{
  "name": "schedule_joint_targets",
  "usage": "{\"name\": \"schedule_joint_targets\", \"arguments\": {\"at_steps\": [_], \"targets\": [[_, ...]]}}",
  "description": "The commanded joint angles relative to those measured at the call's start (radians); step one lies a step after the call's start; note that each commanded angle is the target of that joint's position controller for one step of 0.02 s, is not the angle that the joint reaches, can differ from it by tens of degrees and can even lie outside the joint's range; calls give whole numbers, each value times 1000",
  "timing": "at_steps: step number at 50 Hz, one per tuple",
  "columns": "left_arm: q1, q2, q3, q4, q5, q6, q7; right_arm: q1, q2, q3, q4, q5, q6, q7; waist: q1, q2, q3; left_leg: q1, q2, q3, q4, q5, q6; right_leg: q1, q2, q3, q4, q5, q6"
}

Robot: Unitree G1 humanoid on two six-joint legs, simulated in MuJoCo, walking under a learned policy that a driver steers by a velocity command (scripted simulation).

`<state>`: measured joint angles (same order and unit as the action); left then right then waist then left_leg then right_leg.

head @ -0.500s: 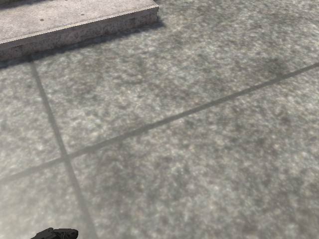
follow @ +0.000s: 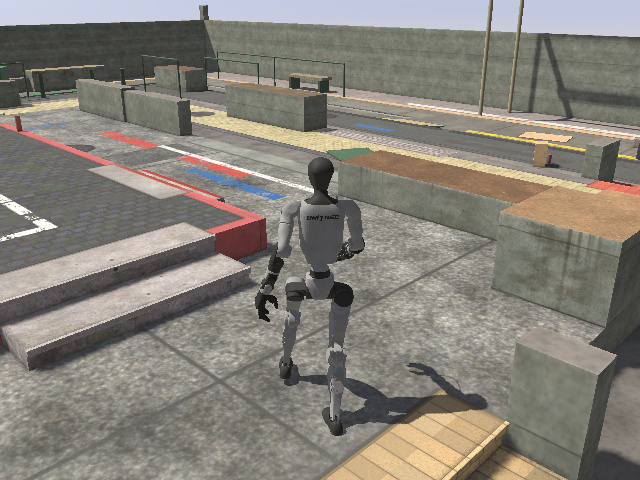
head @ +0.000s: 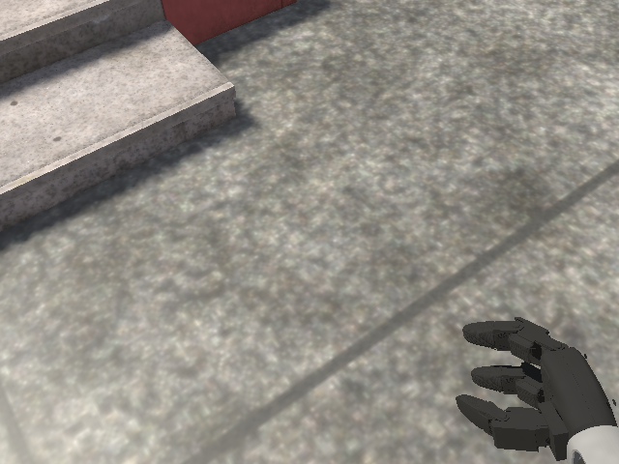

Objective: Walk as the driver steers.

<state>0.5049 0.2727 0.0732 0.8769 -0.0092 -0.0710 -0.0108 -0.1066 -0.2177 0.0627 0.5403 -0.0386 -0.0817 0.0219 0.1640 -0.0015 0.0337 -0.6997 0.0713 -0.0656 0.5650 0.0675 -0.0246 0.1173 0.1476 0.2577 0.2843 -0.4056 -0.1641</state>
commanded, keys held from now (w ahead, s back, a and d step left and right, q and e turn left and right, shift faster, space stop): w+e+shift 0.16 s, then w+shift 0.06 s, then w+q+shift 0.44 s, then shift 0.34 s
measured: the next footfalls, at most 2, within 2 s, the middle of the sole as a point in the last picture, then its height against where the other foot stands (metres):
left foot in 0.06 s outside the picture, level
right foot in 0.48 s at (455, 405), level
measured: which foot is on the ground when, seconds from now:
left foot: up 0.00-0.04, down 0.06-0.48, up 0.50-0.84, down 0.86-1.00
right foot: down 0.00-0.06, up 0.08-0.46, down 0.48-0.86, up 0.88-1.00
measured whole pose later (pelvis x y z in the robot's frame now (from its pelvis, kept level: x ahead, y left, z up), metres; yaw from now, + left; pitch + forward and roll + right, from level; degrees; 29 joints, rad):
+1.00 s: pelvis +0.88 -0.06 -0.01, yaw +4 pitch +0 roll +0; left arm 0.22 0.27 0.01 0.81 -0.02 -0.07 0.02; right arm 0.11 -0.27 -0.02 0.75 0.00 -0.07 0.04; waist 0.01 0.01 0.09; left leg -0.45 -0.12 0.04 0.56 -0.11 0.12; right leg -0.35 -0.01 0.07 1.34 -0.51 0.04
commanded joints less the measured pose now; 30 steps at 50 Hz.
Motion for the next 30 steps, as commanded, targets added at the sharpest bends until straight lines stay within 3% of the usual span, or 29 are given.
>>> {"name": "schedule_joint_targets", "arguments": {"at_steps": [1, 2, 3, 4, 5, 6, 7, 8, 10, 12, 14, 16, 17, 19, 21, 22, 23, 24, 25, 26, 27, 28, 30], "targets": [[-30, 236, 57, -51, 8, -14, 10, 156, -181, -77, -11, 13, -19, -30, -164, -82, -151, 564, -114, 53, -63, -85, 27, -206, -155, 122, 290, 1042, 13], [-107, 260, 64, -73, 12, -21, 4, 363, -235, -105, 43, 14, -23, -46, -288, -75, -242, 790, -60, 17, -52, -154, 43, -305, -125, 110, 508, 940, 26], [-151, 159, 39, -107, 19, -34, 1, 600, -314, -140, 86, -12, -22, -68, -373, 23, -377, 1037, 129, -141, -9, -473, 72, -461, -83, 39, 822, 573, 20], [-42, 25, -2, -170, -42, -30, 5, 556, -361, -151, 86, -41, -23, -59, -255, 389, -545, 1256, 444, -716, -177, -634, 188, -753, 8, -77, 1127, -87, 58], [-81, 108, -2, -154, -16, -9, 18, 465, -299, -160, 78, -32, -8, -46, -253, 270, -450, 1139, 393, -764, -251, -814, 198, -875, -92, -127, 1177, 15, 41], [-177, 136, 7, -147, 9, 4, 12, 396, -192, -136, 76, -22, -5, -44, -260, 141, -284, 985, 330, -577, -259, -765, 175, -893, -139, -148, 1131, 104, 44], [-222, 126, 8, -156, 22, 14, -1, 386, -149, -127, 104, -23, -4, -40, -245, 51, -175, 849, 295, -445, -275, -593, 163, -879, -167, -164, 1094, 127, 48], [-274, 107, 5, -177, 40, 24, -18, 412, -139, -122, 140, -21, -8, -42, -234, 41, -120, 769, 258, -331, -290, -475, 147, -873, -197, -160, 1067, 124, 48], [-287, 41, -16, -211, 54, 48, -42, 462, -97, -112, 209, -8, -28, -30, -190, 86, -56, 655, 227, -217, -323, -354, 140, -863, -226, -155, 1047, 114, 54], [-336, 11, -35, -256, 59, 57, -56, 475, -89, -108, 246, 9, -49, -16, -160, 85, -16, 596, 218, -146, -380, -280, 146, -899, -235, -126, 992, 134, 60], [-410, 36, -44, -302, 60, 52, -61, 460, -129, -114, 262, 8, -61, -12, -132, 86, 45, 535, 191, -53, -448, -211, 159, -912, -214, -104, 844, 215, 70], [-487, 66, -54, -333, 59, 41, -75, 454, -165, -120, 273, 18, -57, -9, -120, 60, 85, 462, 131, 58, -522, -149, 154, -794, -199, -209, 587, 333, 75], [-523, 61, -63, -337, 58, 34, -84, 470, -179, -123, 285, 29, -54, -6, -126, 45, 103, 405, 116, 72, -581, -90, 157, -675, -195, -287, 488, 390, 69], [-559, 62, -69, -333, 52, 23, -84, 523, -239, -133, 308, 32, -47, -1, -141, 39, 105, 439, 140, 62, -590, 122, 174, -539, -172, -328, 419, 409, 62], [-491, 108, -53, -309, 59, 16, -57, 556, -309, -145, 328, 27, -43, -5, -98, 61, 10, 599, 152, 88, -386, 606, 165, -426, -113, -339, 378, 275, 49], [-328, 140, -36, -261, 65, 9, -40, 556, -334, -150, 336, 24, -34, -12, -14, 81, -88, 600, 144, 95, -161, 706, 151, -242, -83, -328, 349, 218, 43], [-138, 185, -13, -202, 76, 4, -20, 543, -330, -147, 334, 30, -29, -15, 86, 82, -183, 465, 97, 104, 126, 552, 134, 16, -127, -280, 308, 219, 42], [-9, 285, 14, -176, 98, -1, 6, 574, -207, -122, 304, 19, -26, -11, 77, -72, -323, 257, 3, 93, 516, -74, 134, 242, -388, 0, 287, -103, 46], [-22, 340, 26, -198, 100, -3, 14, 669, -96, -103, 256, 63, -25, -10, -21, -269, -497, 41, -92, 0, 840, -541, 130, 353, -631, 485, 92, -302, -3], [-86, 277, 24, -195, 77, 4, 15, 562, -182, -122, 247, 57, -16, -16, -13, -143, -379, -65, -51, -18, 891, -432, 139, 225, -592, 476, -7, -319, -11], [-162, 188, 1, -183, 66, -6, 15, 483, -181, -123, 238, 48, -10, -12, -48, -81, -184, -102, -2, -6, 833, -346, 137, 72, -539, 282, 4, -188, -7], [-203, 141, -7, -167, 63, -15, 10, 474, -154, -118, 249, 44, -3, -4, -90, -62, -92, -68, 29, 0, 780, -312, 128, -56, -492, 154, -19, -22, 5], [-214, 91, -19, -142, 48, -30, 12, 512, -114, -117, 271, 24, 33, 12, -157, -98, -37, 17, 59, -1, 739, -306, 107, -203, -446, -31, -66, 126, 33]]}}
